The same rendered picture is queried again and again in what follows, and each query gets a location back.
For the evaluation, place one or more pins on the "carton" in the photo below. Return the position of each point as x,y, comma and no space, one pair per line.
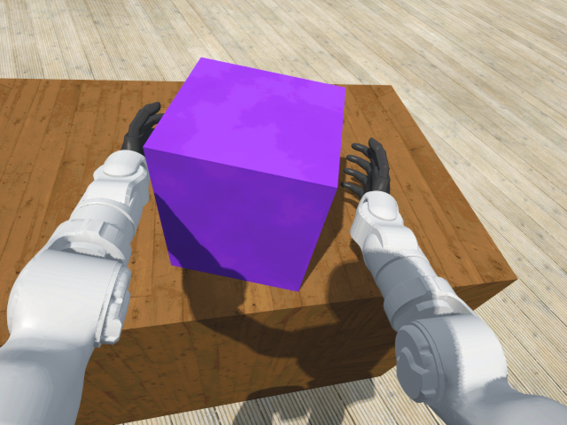
244,167

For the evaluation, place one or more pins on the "robot left upper arm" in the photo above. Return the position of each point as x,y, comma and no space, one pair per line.
68,305

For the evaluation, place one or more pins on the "left robot hand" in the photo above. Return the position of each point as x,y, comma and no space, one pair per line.
140,128

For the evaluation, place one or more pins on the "right robot hand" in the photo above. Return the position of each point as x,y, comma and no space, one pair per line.
377,178

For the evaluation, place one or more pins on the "left robot forearm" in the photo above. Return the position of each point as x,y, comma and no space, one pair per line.
105,221

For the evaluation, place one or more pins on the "robot right upper arm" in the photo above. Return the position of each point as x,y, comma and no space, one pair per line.
455,365

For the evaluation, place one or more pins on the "right robot forearm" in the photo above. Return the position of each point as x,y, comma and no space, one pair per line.
410,287

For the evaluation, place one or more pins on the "pedestal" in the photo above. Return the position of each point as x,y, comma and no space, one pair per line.
193,340

